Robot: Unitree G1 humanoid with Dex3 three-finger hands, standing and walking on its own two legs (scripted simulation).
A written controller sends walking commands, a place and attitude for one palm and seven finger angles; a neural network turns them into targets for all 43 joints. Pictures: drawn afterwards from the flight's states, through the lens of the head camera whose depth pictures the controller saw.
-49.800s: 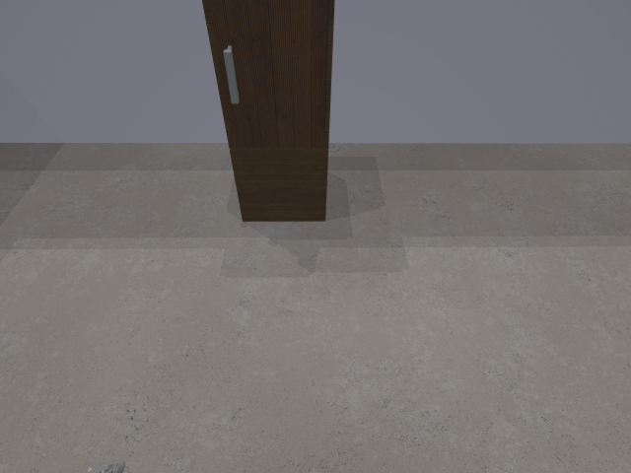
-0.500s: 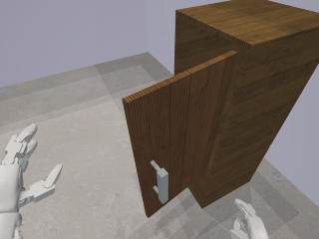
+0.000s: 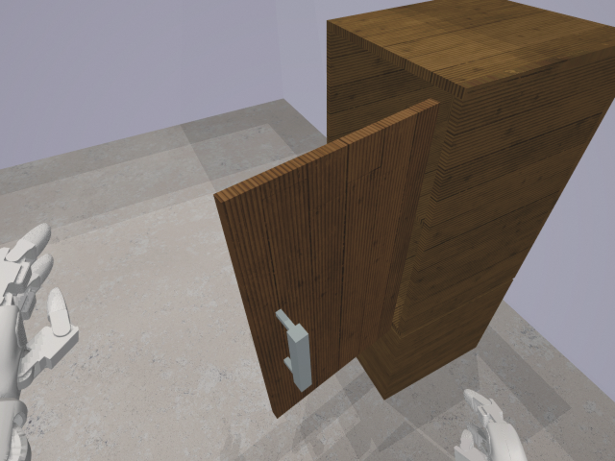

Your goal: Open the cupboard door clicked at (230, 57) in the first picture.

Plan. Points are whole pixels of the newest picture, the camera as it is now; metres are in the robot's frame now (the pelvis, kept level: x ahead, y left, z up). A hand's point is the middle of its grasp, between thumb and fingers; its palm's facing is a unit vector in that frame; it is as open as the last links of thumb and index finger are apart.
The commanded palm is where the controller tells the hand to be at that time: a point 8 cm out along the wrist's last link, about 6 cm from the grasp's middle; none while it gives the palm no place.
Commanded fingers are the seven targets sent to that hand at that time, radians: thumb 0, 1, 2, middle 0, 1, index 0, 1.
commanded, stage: step back with the hand held close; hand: left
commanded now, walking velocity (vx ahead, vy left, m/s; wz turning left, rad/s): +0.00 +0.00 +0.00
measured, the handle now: (292, 350) +0.30 +0.07 -0.07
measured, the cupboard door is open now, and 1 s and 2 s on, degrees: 100 100 100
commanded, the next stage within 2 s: stop stepping back and stand still in 1.32 s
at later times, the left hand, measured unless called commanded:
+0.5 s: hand (46, 357) +0.16 +0.28 +0.15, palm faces +0.35 -0.79 -0.51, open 7.4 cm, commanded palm +0.10 +0.32 +0.17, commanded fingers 0.00 0.90 0.90 -0.20 -0.30 -0.20 -0.30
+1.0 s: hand out of the picture +0.05 +0.31 +0.16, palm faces +0.51 -0.73 -0.45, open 7.5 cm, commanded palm -0.01 +0.35 +0.17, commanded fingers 0.00 0.90 0.90 -0.20 -0.30 -0.20 -0.30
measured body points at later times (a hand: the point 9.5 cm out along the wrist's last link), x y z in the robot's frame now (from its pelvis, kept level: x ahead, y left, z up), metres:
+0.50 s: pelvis -0.05 +0.02 +0.00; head -0.03 +0.02 +0.45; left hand +0.13 +0.32 +0.18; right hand +0.13 -0.23 -0.08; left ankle -0.01 +0.13 -0.74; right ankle -0.04 -0.10 -0.74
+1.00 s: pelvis -0.12 +0.04 -0.02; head -0.10 +0.05 +0.43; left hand +0.02 +0.35 +0.18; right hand +0.06 -0.19 -0.10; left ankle -0.03 +0.13 -0.73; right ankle -0.04 -0.09 -0.74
